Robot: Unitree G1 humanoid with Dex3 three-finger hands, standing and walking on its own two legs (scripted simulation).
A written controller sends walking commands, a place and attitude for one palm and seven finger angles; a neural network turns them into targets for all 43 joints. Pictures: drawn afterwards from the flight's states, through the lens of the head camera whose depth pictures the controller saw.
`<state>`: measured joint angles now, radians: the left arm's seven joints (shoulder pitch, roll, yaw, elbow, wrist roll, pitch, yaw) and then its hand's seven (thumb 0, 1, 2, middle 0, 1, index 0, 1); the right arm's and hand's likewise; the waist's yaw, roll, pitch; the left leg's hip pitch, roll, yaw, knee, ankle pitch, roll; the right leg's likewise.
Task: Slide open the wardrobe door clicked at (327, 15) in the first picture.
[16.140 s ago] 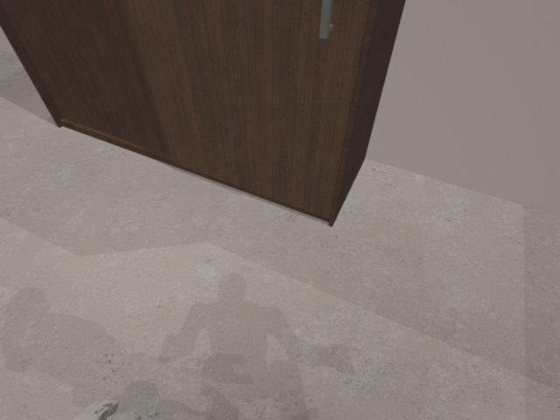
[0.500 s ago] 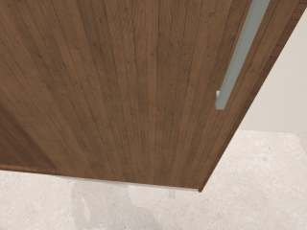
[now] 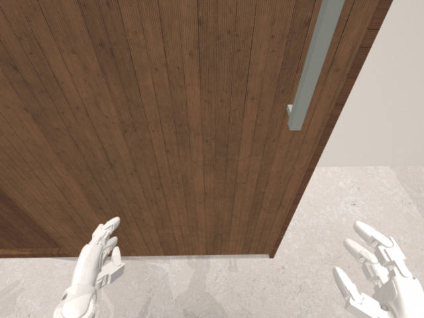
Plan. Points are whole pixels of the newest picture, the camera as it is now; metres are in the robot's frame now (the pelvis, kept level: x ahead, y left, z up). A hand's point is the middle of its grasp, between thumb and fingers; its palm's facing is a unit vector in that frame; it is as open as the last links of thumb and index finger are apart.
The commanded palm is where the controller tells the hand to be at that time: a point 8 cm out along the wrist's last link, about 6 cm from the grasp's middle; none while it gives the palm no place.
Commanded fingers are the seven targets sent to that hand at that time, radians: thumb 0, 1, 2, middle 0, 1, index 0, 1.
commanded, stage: raise the hand with hooked fingers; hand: right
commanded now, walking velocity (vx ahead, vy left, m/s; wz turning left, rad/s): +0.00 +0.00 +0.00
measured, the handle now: (314, 40) +0.48 -0.16 +0.30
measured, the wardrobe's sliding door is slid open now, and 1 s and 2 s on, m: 0.00 0.00 0.00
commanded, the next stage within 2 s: move the hooked fingers beside the handle in 1.58 s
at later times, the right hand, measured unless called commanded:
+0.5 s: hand (396, 210) +0.24 -0.25 +0.17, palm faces +0.04 +1.00 -0.09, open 12.2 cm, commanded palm +0.21 -0.30 +0.19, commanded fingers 0.00 0.31 -0.38 0.29 1.08 0.29 1.08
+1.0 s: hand out of the picture +0.28 -0.30 +0.28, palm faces +0.10 +0.99 -0.12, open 14.0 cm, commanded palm +0.24 -0.34 +0.29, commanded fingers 0.00 0.50 -0.30 0.30 1.20 0.30 1.20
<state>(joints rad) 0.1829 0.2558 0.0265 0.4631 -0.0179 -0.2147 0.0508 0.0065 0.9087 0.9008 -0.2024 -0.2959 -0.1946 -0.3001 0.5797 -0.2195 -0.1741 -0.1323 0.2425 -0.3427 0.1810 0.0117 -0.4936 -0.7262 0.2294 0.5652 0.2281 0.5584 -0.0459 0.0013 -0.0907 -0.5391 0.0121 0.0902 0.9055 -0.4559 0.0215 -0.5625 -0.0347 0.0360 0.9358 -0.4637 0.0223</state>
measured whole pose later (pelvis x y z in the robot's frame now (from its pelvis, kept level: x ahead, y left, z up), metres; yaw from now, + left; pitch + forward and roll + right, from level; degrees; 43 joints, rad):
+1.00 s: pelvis +0.01 -0.02 +0.05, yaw +0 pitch -4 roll +1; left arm 0.19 0.25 -0.12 0.62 -0.08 -0.22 0.11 0.01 0.90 0.90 -0.21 -0.30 -0.20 -0.30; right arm -0.18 -0.51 -0.49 -0.02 0.33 0.31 0.41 -0.01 0.49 -0.31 0.30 1.20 0.30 1.19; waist -0.08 -0.06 -0.02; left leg -0.14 0.03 0.07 0.48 -0.27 -0.01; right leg -0.16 -0.01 0.01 0.52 -0.28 -0.01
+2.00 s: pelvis +0.01 -0.01 +0.05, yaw +1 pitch -3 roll +0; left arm 0.18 0.28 -0.10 0.63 -0.09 -0.20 0.11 0.01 0.90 0.90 -0.21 -0.30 -0.20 -0.30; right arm -0.28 -0.50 -0.46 0.05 0.31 0.37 0.39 -0.01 0.50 -0.30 0.30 1.20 0.30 1.20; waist -0.05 -0.07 -0.03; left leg -0.16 0.02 0.06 0.51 -0.29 0.01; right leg -0.16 -0.01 0.00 0.51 -0.29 0.01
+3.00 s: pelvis +0.02 -0.01 +0.05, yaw +2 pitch -1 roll +0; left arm 0.23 0.28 -0.07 0.65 -0.09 -0.15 0.11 0.01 0.91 0.90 -0.21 -0.30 -0.20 -0.30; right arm -0.59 -0.46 -0.35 0.42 0.22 0.30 0.28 -0.01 0.50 -0.30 0.30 1.20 0.30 1.20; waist 0.00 -0.05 -0.03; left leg -0.19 0.02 0.05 0.48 -0.27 0.00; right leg -0.19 -0.02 -0.01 0.47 -0.27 0.00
